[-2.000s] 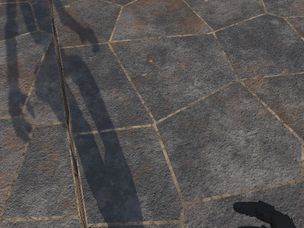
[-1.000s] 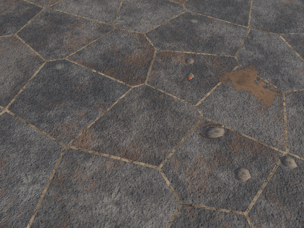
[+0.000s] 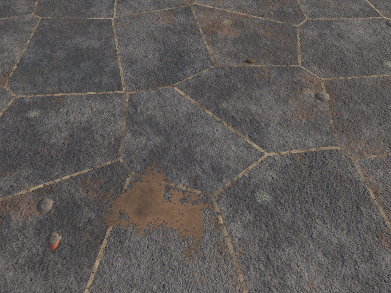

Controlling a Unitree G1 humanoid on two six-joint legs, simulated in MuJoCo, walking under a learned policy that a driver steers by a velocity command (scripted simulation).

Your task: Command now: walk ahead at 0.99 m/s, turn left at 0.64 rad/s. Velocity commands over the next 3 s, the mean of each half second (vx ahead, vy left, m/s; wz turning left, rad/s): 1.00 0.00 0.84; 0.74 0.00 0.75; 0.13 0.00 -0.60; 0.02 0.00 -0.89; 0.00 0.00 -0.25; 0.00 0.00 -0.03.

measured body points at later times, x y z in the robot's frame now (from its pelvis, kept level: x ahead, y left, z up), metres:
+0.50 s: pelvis +0.48 -0.01 +0.01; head +0.50 +0.00 +0.46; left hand +0.38 +0.28 -0.10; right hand +0.76 -0.21 -0.07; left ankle +0.44 +0.08 -0.63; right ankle +0.47 -0.15 -0.73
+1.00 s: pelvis +0.84 +0.21 +0.01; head +0.87 +0.26 +0.45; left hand +0.80 +0.53 -0.07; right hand +1.10 +0.08 -0.11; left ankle +0.78 +0.19 -0.73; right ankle +1.10 +0.24 -0.67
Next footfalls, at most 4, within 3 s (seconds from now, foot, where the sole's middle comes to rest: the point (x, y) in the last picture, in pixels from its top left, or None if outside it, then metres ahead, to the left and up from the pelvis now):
0.28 right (238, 285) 0.51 -0.14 -0.76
0.72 left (135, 213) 0.81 0.22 -0.76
1.12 right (103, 150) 1.13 0.37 -0.76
1.60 left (60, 164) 1.06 0.54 -0.76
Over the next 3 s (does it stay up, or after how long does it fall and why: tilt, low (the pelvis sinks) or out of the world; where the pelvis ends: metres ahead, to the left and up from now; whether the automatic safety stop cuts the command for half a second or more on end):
stays up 1.05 0.41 0.01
